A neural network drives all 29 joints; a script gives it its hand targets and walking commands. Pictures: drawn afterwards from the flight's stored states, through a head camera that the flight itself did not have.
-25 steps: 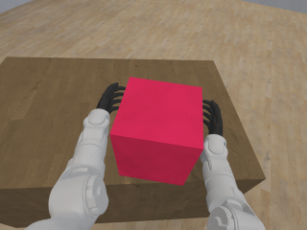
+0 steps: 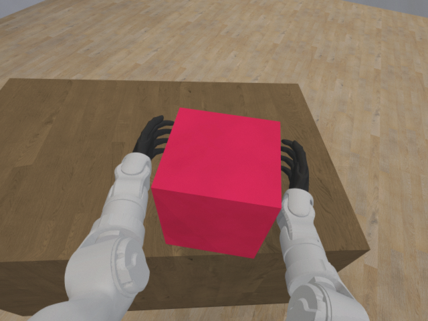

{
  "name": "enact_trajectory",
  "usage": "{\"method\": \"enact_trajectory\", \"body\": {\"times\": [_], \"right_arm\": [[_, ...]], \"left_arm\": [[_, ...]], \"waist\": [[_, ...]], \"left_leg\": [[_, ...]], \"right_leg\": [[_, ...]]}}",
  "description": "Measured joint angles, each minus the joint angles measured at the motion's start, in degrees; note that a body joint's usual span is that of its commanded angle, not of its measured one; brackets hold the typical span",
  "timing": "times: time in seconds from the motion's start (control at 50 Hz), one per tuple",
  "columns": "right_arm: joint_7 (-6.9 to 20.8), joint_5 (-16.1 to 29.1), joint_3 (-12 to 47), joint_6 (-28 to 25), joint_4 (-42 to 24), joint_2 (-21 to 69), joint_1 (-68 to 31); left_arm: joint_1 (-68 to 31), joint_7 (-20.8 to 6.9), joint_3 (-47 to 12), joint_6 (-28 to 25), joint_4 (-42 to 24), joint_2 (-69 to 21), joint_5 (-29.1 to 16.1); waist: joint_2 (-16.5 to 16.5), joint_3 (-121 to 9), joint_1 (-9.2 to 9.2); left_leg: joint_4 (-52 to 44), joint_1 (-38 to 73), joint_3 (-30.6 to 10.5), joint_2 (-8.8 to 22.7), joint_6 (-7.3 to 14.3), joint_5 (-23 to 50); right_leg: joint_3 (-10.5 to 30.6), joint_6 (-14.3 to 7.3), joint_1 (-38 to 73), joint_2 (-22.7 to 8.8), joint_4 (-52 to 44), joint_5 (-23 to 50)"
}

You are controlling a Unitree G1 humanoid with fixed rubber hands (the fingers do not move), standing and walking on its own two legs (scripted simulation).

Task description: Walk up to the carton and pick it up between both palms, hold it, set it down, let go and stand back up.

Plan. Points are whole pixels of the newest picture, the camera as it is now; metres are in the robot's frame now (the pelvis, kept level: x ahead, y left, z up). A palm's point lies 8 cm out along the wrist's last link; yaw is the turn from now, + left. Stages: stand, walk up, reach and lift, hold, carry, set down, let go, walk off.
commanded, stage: set down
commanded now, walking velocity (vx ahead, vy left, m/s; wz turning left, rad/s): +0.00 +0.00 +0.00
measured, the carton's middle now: (218, 187) +0.39 -0.01 -0.01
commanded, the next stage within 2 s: none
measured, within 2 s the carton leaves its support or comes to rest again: neither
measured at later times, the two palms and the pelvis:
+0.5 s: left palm (145, 152) +0.43 +0.14 +0.07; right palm (295, 182) +0.36 -0.16 +0.06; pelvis +0.00 +0.00 +0.00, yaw -1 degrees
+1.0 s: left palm (148, 161) +0.44 +0.14 +0.03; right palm (291, 186) +0.37 -0.16 +0.02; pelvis +0.00 +0.01 -0.01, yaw -2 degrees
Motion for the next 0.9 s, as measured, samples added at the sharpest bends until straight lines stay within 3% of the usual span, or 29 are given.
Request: {"method": "enact_trajectory", "body": {"times": [0.2, 0.74, 0.82, 0.9], "right_arm": [[1.17, -2.81, -2.73, -0.34, -0.91, 0.55, -1.03], [0.77, -1.48, -1.75, -4.12, 0.01, -0.19, -0.99], [0.38, 0.42, 0.34, -4.52, 2.79, -1.82, -2.12], [-0.84, 6.61, 7.68, -3.57, 8.65, -6.03, -3.64]], "left_arm": [[-0.98, -0.20, 1.78, -0.54, -0.51, -0.80, 1.45], [-0.35, -1.31, 4.66, -2.63, -2.96, -2.17, 3.41], [-0.42, 0.04, 2.93, -3.09, -1.87, -1.12, 1.90], [0.84, 4.13, -4.07, -4.26, 0.84, 1.59, -4.91]], "waist": [[-0.26, 0.06, 0.13], [0.15, 2.09, 0.60], [0.25, 2.05, 0.46], [0.84, 0.39, -0.18]], "left_leg": [[-0.29, -1.47, 0.35, -0.06, 0.20, 0.39], [1.13, -1.16, 1.19, 0.32, 0.38, -0.70], [1.29, -1.94, 1.59, 0.44, 0.47, -0.63], [2.84, -5.23, 1.95, 0.83, 0.56, -1.14]], "right_leg": [[0.02, 0.14, -1.57, -0.15, -0.17, 0.39], [0.25, 0.27, -1.14, -0.05, 0.44, 0.01], [0.56, 0.31, -2.12, -0.01, 0.68, 0.19], [0.91, 0.38, -5.30, 0.25, 1.64, 0.17]]}}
